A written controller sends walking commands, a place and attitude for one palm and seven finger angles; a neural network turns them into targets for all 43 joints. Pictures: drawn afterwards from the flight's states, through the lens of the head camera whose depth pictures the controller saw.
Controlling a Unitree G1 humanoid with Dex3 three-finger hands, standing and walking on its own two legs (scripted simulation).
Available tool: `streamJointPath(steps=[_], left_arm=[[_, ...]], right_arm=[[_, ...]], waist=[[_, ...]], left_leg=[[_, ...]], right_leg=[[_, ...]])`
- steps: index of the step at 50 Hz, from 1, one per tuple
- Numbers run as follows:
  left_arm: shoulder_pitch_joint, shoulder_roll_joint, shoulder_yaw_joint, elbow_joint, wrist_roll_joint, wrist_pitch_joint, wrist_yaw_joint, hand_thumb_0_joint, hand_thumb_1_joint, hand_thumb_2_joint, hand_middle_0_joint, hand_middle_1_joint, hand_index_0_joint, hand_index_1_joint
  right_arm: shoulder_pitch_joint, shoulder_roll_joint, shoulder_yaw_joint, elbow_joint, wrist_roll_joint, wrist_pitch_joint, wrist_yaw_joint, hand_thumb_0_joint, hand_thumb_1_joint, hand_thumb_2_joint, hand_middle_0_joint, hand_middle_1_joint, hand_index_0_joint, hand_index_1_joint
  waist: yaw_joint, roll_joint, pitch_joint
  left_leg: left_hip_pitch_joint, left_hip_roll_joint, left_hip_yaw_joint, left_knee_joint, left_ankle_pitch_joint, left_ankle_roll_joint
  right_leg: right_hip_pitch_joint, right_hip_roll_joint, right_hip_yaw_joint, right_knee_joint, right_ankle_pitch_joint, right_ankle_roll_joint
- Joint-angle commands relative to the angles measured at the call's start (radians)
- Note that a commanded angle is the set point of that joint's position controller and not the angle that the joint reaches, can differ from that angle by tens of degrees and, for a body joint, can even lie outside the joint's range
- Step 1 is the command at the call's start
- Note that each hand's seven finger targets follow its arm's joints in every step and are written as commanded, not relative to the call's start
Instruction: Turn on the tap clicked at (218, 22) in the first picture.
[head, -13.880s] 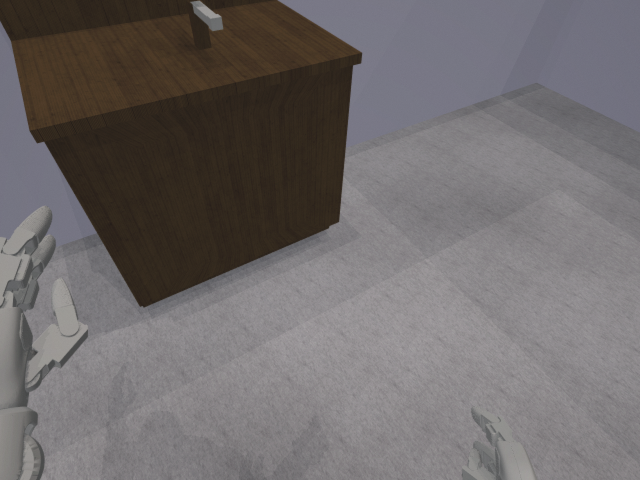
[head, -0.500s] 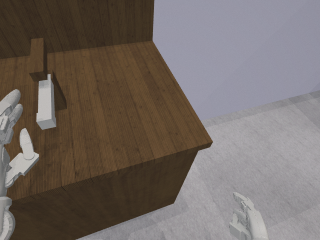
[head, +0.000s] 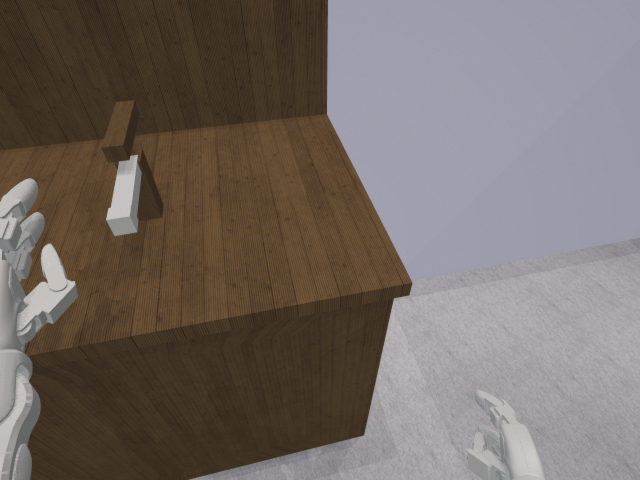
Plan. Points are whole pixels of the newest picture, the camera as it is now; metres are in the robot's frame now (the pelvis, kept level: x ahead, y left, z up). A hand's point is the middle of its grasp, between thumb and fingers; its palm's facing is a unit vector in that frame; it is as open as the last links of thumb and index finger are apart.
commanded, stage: turn the palm inward beside the body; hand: left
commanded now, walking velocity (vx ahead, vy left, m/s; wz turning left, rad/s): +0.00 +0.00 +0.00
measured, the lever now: (122, 220) +0.36 +0.31 +0.14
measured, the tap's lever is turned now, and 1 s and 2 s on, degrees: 2 2 2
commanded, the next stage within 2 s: reach beside the lever's end, fingers flat in 1.72 s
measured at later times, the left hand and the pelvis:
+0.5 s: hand (107, 284) +0.24 +0.25 +0.18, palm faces +0.45 -0.86 -0.24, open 7.4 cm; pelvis +0.04 +0.00 +0.00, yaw -1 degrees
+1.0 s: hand (97, 293) +0.22 +0.25 +0.19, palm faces +0.49 -0.86 -0.16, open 7.4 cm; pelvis +0.03 +0.01 +0.00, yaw +0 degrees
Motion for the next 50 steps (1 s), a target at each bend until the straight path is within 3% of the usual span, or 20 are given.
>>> streamJointPath(steps=[1,3,6,8,11,12,14,16,18,24,26,28,31,33,36,39,41,42,45,50], left_arm=[[-0.238,0.253,0.05,-0.212,0.004,-0.028,-0.029,0.0,0.9,0.9,-0.2,-0.3,-0.2,-0.3],[-0.226,0.247,0.066,-0.223,-0.009,-0.04,-0.027,0.0,0.9,0.9,-0.2,-0.3,-0.2,-0.3],[-0.18,0.293,0.148,-0.216,-0.028,-0.044,-0.003,0.0,0.9,0.9,-0.2,-0.3,-0.2,-0.3],[-0.128,0.253,0.14,-0.24,-0.045,-0.038,0.01,0.0,0.9,0.9,-0.2,-0.3,-0.2,-0.3],[0.0,0.241,0.168,-0.289,-0.053,-0.018,0.023,0.0,0.9,0.9,-0.2,-0.3,-0.2,-0.3],[0.018,0.199,0.134,-0.311,-0.06,-0.012,0.018,0.0,0.9,0.9,-0.2,-0.3,-0.2,-0.3],[0.048,0.187,0.138,-0.32,-0.074,-0.006,0.001,0.0,0.9,0.9,-0.2,-0.3,-0.2,-0.3],[0.07,0.179,0.139,-0.351,-0.074,-0.005,-0.008,0.0,0.9,0.9,-0.2,-0.3,-0.2,-0.3],[0.084,0.149,0.12,-0.377,-0.083,-0.015,-0.012,0.0,0.9,0.9,-0.2,-0.3,-0.2,-0.3],[0.074,0.119,0.087,-0.431,-0.075,-0.023,0.011,0.0,0.9,0.9,-0.2,-0.3,-0.2,-0.3],[0.068,0.126,0.094,-0.429,-0.069,-0.002,0.023,0.0,0.9,0.9,-0.2,-0.3,-0.2,-0.3],[0.057,0.094,0.062,-0.431,-0.074,0.021,0.025,0.0,0.9,0.9,-0.2,-0.3,-0.2,-0.3],[0.029,0.102,0.058,-0.456,-0.064,0.057,0.04,0.0,0.9,0.9,-0.2,-0.3,-0.2,-0.3],[0.053,0.079,0.036,-0.461,-0.069,0.077,0.041,0.0,0.9,0.9,-0.2,-0.3,-0.2,-0.3],[0.04,0.083,0.039,-0.492,-0.067,0.109,0.051,0.0,0.9,0.9,-0.2,-0.3,-0.2,-0.3],[0.051,0.059,0.015,-0.499,-0.075,0.135,0.058,0.0,0.9,0.9,-0.2,-0.3,-0.2,-0.3],[0.038,0.067,0.026,-0.511,-0.069,0.155,0.071,0.0,0.9,0.9,-0.2,-0.3,-0.2,-0.3],[0.032,0.04,-0.002,-0.525,-0.069,0.159,0.074,0.0,0.9,0.9,-0.2,-0.3,-0.2,-0.3],[0.033,0.045,0.003,-0.529,-0.08,0.181,0.084,0.0,0.9,0.9,-0.2,-0.3,-0.2,-0.3],[0.03,0.036,-0.009,-0.558,-0.089,0.206,0.093,0.0,0.9,0.9,-0.2,-0.3,-0.2,-0.3]], right_arm=[[-0.174,-0.101,-0.036,-0.155,0.011,-0.082,-0.038,0.0,-0.9,-0.9,0.2,0.3,0.2,0.3],[-0.167,-0.095,-0.042,-0.151,0.009,-0.089,-0.037,0.0,-0.9,-0.9,0.2,0.3,0.2,0.3],[-0.179,-0.091,-0.05,-0.134,0.011,-0.089,-0.035,0.0,-0.9,-0.9,0.2,0.3,0.2,0.3],[-0.165,-0.087,-0.053,-0.144,0.011,-0.089,-0.031,0.0,-0.9,-0.9,0.2,0.3,0.2,0.3],[-0.148,-0.096,-0.053,-0.155,0.01,-0.091,-0.027,0.0,-0.9,-0.9,0.2,0.3,0.2,0.3],[-0.129,-0.096,-0.052,-0.164,0.011,-0.094,-0.026,0.0,-0.9,-0.9,0.2,0.3,0.2,0.3],[-0.101,-0.107,-0.056,-0.164,0.013,-0.103,-0.029,0.0,-0.9,-0.9,0.2,0.3,0.2,0.3],[-0.097,-0.107,-0.056,-0.166,0.017,-0.117,-0.032,0.0,-0.9,-0.9,0.2,0.3,0.2,0.3],[-0.068,-0.108,-0.061,-0.171,0.013,-0.134,-0.031,0.0,-0.9,-0.9,0.2,0.3,0.2,0.3],[-0.062,-0.106,-0.06,-0.165,0.012,-0.161,-0.031,0.0,-0.9,-0.9,0.2,0.3,0.2,0.3],[-0.086,-0.101,-0.053,-0.159,0.016,-0.159,-0.036,0.0,-0.9,-0.9,0.2,0.3,0.2,0.3],[-0.087,-0.098,-0.05,-0.165,0.015,-0.158,-0.038,0.0,-0.9,-0.9,0.2,0.3,0.2,0.3],[-0.116,-0.092,-0.036,-0.163,0.019,-0.155,-0.043,0.0,-0.9,-0.9,0.2,0.3,0.2,0.3],[-0.111,-0.091,-0.035,-0.171,0.014,-0.153,-0.042,0.0,-0.9,-0.9,0.2,0.3,0.2,0.3],[-0.139,-0.088,-0.026,-0.169,0.017,-0.144,-0.042,0.0,-0.9,-0.9,0.2,0.3,0.2,0.3],[-0.137,-0.089,-0.025,-0.174,0.014,-0.137,-0.042,0.0,-0.9,-0.9,0.2,0.3,0.2,0.3],[-0.162,-0.084,-0.018,-0.166,0.018,-0.13,-0.043,0.0,-0.9,-0.9,0.2,0.3,0.2,0.3],[-0.155,-0.081,-0.018,-0.175,0.016,-0.128,-0.041,0.0,-0.9,-0.9,0.2,0.3,0.2,0.3],[-0.167,-0.085,-0.017,-0.175,0.015,-0.126,-0.044,0.0,-0.9,-0.9,0.2,0.3,0.2,0.3],[-0.186,-0.085,-0.013,-0.173,0.017,-0.129,-0.047,0.0,-0.9,-0.9,0.2,0.3,0.2,0.3]], waist=[[-0.028,-0.004,-0.032],[-0.018,-0.042,-0.041],[0.007,-0.022,-0.051],[0.006,-0.024,-0.07],[0.02,-0.007,-0.145],[0.011,-0.03,-0.148],[0.007,-0.064,-0.153],[0.014,-0.007,-0.167],[0.007,-0.021,-0.171],[0.007,-0.001,-0.166],[0.011,0.021,-0.144],[0.006,-0.002,-0.135],[0.012,0.053,-0.123],[0.013,0.007,-0.125],[0.018,0.042,-0.12],[0.016,0.009,-0.109],[0.02,0.05,-0.1],[0.014,0.035,-0.101],[0.017,0.006,-0.104],[0.017,0.011,-0.099]], left_leg=[[-0.004,-0.021,0.038,-0.042,-0.085,0.029],[-0.029,-0.008,0.02,-0.022,-0.074,0.02],[-0.047,0.0,0.013,0.001,-0.058,0.008],[-0.058,0.01,0.005,0.0,-0.031,0.008],[-0.019,0.002,0.022,-0.012,0.081,0.019],[-0.008,0.002,0.026,-0.02,0.124,0.026],[0.019,0.0,0.035,-0.03,0.195,0.038],[0.063,-0.009,0.048,-0.036,0.26,0.044],[0.077,-0.008,0.043,-0.031,0.306,0.044],[0.082,-0.012,0.034,-0.04,0.305,0.04],[0.082,-0.013,0.032,-0.049,0.271,0.039],[0.076,-0.011,0.025,-0.061,0.251,0.039],[0.082,-0.013,0.019,-0.08,0.217,0.034],[0.081,-0.008,0.011,-0.085,0.231,0.033],[0.091,-0.009,0.008,-0.097,0.216,0.028],[0.086,-0.003,0.003,-0.106,0.21,0.027],[0.095,-0.005,0.001,-0.115,0.187,0.024],[0.094,-0.005,0.0,-0.118,0.189,0.022],[0.093,-0.006,-0.002,-0.119,0.172,0.028],[0.099,-0.01,-0.003,-0.124,0.142,0.031]], right_leg=[[-0.042,-0.077,0.205,-0.254,-0.315,0.045],[-0.024,-0.104,0.235,-0.258,-0.309,0.057],[0.002,-0.127,0.264,-0.261,-0.295,0.069],[0.028,-0.14,0.264,-0.236,-0.184,0.074],[0.077,-0.117,0.201,-0.161,0.099,0.074],[0.073,-0.103,0.164,-0.137,0.191,0.075],[0.076,-0.074,0.113,-0.103,0.329,0.076],[0.071,-0.052,0.074,-0.08,0.384,0.065],[0.065,-0.046,0.055,-0.066,0.424,0.059],[0.045,-0.036,0.039,-0.064,0.342,0.044],[0.031,-0.033,0.04,-0.077,0.284,0.042],[0.029,-0.032,0.037,-0.087,0.254,0.04],[0.029,-0.031,0.037,-0.099,0.194,0.034],[0.037,-0.028,0.029,-0.098,0.205,0.032],[0.037,-0.026,0.027,-0.105,0.174,0.03],[0.04,-0.026,0.021,-0.109,0.164,0.03],[0.034,-0.024,0.024,-0.119,0.131,0.027],[0.035,-0.026,0.021,-0.117,0.13,0.027],[0.044,-0.026,0.025,-0.127,0.118,0.03],[0.046,-0.028,0.03,-0.142,0.09,0.031]])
